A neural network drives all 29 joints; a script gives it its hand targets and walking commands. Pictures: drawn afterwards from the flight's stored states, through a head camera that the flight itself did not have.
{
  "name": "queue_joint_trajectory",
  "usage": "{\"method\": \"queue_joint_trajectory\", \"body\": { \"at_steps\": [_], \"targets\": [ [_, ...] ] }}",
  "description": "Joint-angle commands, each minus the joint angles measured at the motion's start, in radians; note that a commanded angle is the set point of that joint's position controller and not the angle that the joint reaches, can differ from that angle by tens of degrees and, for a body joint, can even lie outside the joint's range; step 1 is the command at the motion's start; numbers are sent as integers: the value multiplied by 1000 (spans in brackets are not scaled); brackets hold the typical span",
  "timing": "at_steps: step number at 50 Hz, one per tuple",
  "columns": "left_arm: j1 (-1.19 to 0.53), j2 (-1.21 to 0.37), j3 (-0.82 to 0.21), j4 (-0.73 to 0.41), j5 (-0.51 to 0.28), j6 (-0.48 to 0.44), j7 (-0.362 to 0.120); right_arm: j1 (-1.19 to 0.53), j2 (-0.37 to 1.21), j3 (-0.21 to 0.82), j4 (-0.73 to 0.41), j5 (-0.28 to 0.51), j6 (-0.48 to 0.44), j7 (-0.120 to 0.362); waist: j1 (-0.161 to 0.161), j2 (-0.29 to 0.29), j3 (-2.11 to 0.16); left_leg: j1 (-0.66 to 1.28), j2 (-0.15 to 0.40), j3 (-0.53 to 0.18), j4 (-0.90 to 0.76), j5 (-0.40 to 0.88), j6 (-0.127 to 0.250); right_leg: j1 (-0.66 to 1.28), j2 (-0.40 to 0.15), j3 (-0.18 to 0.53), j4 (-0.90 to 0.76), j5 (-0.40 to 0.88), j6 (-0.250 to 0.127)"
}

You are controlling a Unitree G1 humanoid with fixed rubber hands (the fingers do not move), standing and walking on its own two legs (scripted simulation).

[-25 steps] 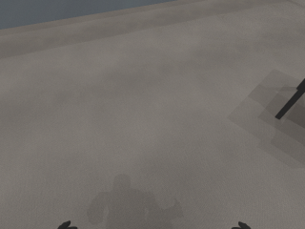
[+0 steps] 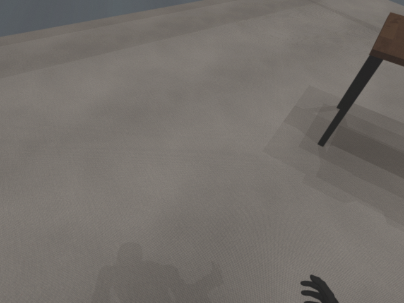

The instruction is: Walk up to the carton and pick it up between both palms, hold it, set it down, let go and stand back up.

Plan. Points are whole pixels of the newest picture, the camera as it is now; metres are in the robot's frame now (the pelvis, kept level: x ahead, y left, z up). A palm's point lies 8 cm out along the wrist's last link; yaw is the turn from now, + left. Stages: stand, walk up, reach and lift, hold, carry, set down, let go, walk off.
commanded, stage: walk up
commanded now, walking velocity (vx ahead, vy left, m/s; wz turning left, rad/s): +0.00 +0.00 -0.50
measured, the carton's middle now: out of the picture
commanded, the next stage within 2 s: none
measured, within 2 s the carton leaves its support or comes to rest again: neither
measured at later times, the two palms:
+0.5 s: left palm (102, 287) +0.18 +0.21 -0.10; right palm out of the picture +0.01 -0.30 -0.12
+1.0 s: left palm (142, 233) +0.30 +0.15 -0.11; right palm out of the picture -0.08 -0.23 -0.08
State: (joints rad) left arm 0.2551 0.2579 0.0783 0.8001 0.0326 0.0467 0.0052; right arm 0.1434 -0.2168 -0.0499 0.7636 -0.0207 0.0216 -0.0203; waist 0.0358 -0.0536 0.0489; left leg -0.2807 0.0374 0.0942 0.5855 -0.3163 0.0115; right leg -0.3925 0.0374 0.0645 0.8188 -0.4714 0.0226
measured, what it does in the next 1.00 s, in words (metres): steps on the spot, turning right: right foot, then left foot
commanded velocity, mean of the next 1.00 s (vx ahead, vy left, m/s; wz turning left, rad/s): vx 0.16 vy -0.03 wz -0.50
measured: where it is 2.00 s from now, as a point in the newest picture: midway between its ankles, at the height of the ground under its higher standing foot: (273, 272)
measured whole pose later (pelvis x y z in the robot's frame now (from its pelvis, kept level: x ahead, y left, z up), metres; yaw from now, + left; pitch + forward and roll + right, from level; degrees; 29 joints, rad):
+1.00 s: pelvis +0.07 +0.00 +0.02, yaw -32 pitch -1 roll -2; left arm 0.18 0.29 0.09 0.84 0.04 0.04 -0.11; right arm 0.41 -0.20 -0.10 0.89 -0.03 -0.07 0.00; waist -0.03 -0.06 0.01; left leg -0.03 0.10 0.25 0.37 -0.31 0.00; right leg -0.57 -0.08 0.04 1.00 -0.08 0.02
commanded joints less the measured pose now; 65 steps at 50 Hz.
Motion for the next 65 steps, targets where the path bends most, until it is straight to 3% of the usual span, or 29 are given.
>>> {"method": "queue_joint_trajectory", "body": {
  "at_steps": [1,3,4,10,14,15,16,17,18,19,23,26,29,31,33,34,35,36,37,39,41,49,54,57,59,60,61,62,65],
  "targets": [
    [-32,109,42,-98,9,-4,-21,45,-191,-44,-48,-21,-12,-7,-31,219,-50,87,386,-275,-291,332,152,-169,-58,44,373,-34,5],
    [-6,110,43,-80,6,2,-51,-10,-162,-46,-57,-15,-16,-8,-10,278,-30,49,309,-149,-286,349,116,-158,-61,-7,413,42,25],
    [-17,83,38,-69,-4,3,-55,1,-148,-47,-46,-23,-18,-10,-17,242,-29,83,285,-111,-273,358,114,-170,-66,-36,351,54,39],
    [-119,39,12,-113,-19,11,-54,94,-198,-65,12,-34,-27,2,-71,280,-66,147,333,-39,-194,583,129,-38,-71,-123,24,15,35],
    [-49,46,16,-99,-21,-2,-46,105,-242,-86,15,-20,-11,15,-38,247,-106,84,320,36,-37,624,65,211,-29,-191,-252,107,-5],
    [20,91,12,-61,-31,-16,-39,90,-222,-80,1,-6,-8,12,15,196,-109,7,267,80,54,437,12,292,-50,-136,-402,263,-32],
    [66,186,31,-45,-17,-33,-28,101,-156,-71,-21,0,-3,12,21,-60,-109,-179,187,130,286,24,-55,439,-270,149,-504,482,-91],
    [105,301,56,-53,-9,-28,-17,47,-103,-48,-83,1,12,2,59,-312,-121,-317,61,52,490,-322,-99,372,-491,470,-535,768,-238],
    [75,264,50,-39,-13,-27,-9,-2,-154,-62,-84,-7,19,-5,54,-190,-107,-300,97,-64,568,-306,-98,332,-475,398,-514,764,-282],
    [21,203,31,-50,-20,-27,-6,-15,-152,-63,-74,-4,19,2,29,-117,-84,-303,110,-78,591,-272,-101,311,-431,327,-487,732,-272],
    [-63,165,16,-81,-24,-33,1,33,-136,-44,-15,-21,14,10,-39,-139,-83,-239,65,-49,429,-172,-116,301,-267,170,-443,784,-210],
    [-12,209,25,-74,-20,-34,-5,-28,-127,-45,-26,-14,22,8,-11,-97,-79,-210,30,-40,327,-183,-117,301,-279,232,-449,750,-221],
    [-19,221,34,-79,-13,-30,-6,-26,-122,-37,-28,-8,16,6,-13,-153,-96,-142,10,-45,226,-157,-108,263,-288,287,-441,681,-218],
    [-37,217,29,-77,-20,-26,-7,-16,-117,-37,-23,1,3,4,-26,-157,-95,-51,-18,-36,89,-120,-99,223,-253,280,-412,693,-188],
    [-52,216,30,-83,-26,-21,-12,64,-128,-42,1,7,-15,-4,-73,-75,-97,146,-17,-17,-163,73,-88,116,-212,258,-350,608,-128],
    [-54,178,17,-92,-29,-26,-16,120,-184,-45,9,4,-26,-11,-95,-7,-108,301,102,-111,-258,130,-73,-14,-152,200,-275,442,-62],
    [-78,93,5,-120,-46,-23,-13,137,-303,-80,11,-7,-21,-10,-113,355,-93,336,385,-374,-325,254,53,-203,35,-1,-24,34,15],
    [-171,144,14,-152,4,-6,-53,287,-376,-126,54,-2,-9,-9,-199,267,-153,392,548,-681,-418,-550,102,-376,-57,100,208,15,-14],
    [-209,131,22,-161,9,-1,-78,191,-323,-108,34,3,-9,-20,-151,204,-43,290,509,-642,-428,-610,61,-436,-58,161,292,113,-8],
    [-149,137,41,-123,7,-9,-109,94,-243,-91,-4,-1,-36,-20,-57,188,-20,206,403,-447,-423,-478,5,-414,-68,131,363,218,-9],
    [-69,119,35,-66,7,-22,-112,104,-178,-83,15,0,-70,-4,-31,263,18,150,330,-279,-458,-351,-11,-352,-72,77,397,297,-5],
    [-236,51,5,-68,3,-32,-114,271,-135,-79,64,-14,-112,17,-94,254,129,219,312,-50,-495,-85,29,-354,-128,-57,123,396,0],
    [-346,37,-9,-98,1,-38,-114,281,-159,-82,91,-20,-98,15,-110,245,123,217,321,96,-472,89,39,-184,-114,-171,-127,271,-27],
    [-315,49,-3,-95,11,-43,-104,304,-170,-85,120,-17,-83,10,-91,234,74,252,328,148,-347,441,48,-40,-59,-217,-182,160,-62],
    [-101,60,4,-22,26,-59,-76,279,-167,-83,137,-8,-68,13,7,212,-8,218,303,219,-51,797,24,181,14,-254,-277,166,-109],
    [78,107,19,43,37,-70,-57,285,-160,-79,132,-2,-66,16,72,124,-133,80,254,253,209,728,-8,467,-6,-213,-326,188,-140],
    [244,239,44,60,46,-81,-41,277,-63,-51,76,12,-74,29,123,-182,-244,-290,136,217,572,89,-63,727,-335,280,-455,-73,-232],
    [298,312,63,63,-4,-80,-24,204,-98,-51,43,1,-81,37,123,-171,-316,-424,61,16,718,-219,-63,722,-495,667,-618,-118,-289],
    [64,195,28,48,-4,-106,4,89,-94,-61,69,-9,-98,44,33,-7,-86,-458,180,-77,679,-34,-35,489,-377,328,-554,320,-227]
  ]
}}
